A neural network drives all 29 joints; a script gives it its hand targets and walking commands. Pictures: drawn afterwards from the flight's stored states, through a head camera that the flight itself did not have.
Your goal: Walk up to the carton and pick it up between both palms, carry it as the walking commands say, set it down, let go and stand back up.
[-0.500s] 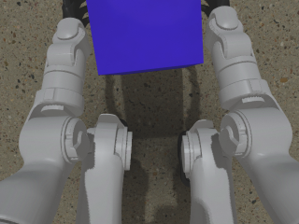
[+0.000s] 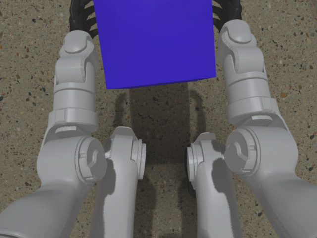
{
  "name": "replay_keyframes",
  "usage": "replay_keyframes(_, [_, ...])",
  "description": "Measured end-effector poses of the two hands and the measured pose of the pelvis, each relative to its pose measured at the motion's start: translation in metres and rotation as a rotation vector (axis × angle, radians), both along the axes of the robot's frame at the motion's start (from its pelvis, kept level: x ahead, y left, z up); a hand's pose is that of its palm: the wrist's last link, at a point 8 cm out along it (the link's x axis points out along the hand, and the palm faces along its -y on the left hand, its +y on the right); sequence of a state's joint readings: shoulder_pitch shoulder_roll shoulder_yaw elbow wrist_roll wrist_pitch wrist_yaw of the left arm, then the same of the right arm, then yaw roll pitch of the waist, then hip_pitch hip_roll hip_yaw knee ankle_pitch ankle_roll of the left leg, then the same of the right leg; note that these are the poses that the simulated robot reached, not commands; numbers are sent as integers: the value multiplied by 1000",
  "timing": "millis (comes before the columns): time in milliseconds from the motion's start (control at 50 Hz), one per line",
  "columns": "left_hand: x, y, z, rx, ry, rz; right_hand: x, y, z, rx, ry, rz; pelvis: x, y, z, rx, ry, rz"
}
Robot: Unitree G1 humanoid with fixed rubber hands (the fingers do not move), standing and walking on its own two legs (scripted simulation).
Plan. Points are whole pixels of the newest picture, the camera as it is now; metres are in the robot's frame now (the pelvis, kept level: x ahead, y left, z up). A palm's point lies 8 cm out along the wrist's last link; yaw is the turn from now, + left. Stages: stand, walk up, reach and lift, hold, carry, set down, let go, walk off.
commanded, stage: reach and lift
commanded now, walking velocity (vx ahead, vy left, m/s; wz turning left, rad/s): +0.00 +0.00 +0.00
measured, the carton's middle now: (156, 39) +0.53 +0.05 -0.20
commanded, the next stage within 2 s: none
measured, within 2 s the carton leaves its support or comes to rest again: neither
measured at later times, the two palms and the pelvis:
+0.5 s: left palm (67, 28) +0.49 +0.19 -0.05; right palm (249, 16) +0.53 -0.10 -0.04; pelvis +0.00 -0.01 +0.05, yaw +0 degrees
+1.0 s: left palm (41, 19) +0.47 +0.19 +0.03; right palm (281, 4) +0.51 -0.10 +0.04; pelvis +0.01 +0.00 +0.10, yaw +0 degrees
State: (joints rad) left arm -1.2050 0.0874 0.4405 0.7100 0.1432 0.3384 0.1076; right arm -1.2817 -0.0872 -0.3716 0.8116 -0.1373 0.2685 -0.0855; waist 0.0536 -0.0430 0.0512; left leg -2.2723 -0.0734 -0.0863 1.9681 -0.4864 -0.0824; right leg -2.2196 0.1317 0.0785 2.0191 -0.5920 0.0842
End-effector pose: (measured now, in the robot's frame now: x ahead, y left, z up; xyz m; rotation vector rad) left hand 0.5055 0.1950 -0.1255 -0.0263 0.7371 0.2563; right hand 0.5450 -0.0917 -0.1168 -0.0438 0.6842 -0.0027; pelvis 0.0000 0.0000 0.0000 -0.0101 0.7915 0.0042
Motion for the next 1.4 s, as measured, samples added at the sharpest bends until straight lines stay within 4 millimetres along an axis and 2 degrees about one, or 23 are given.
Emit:
replay_keyframes(160, [-2,-3,21,-4,-16,8,-4,-3,19,13,-12,-8,1,-1,12,4,6,-5])
replay_keyframes(680, [-23,-6,106,-7,-14,14,-26,-6,102,23,-7,-21,0,-6,63,13,-13,-10])
replay_keyframes(1400, [-48,-10,215,-17,-17,18,-52,-11,212,22,-8,-30,20,-4,148,9,-94,-3])
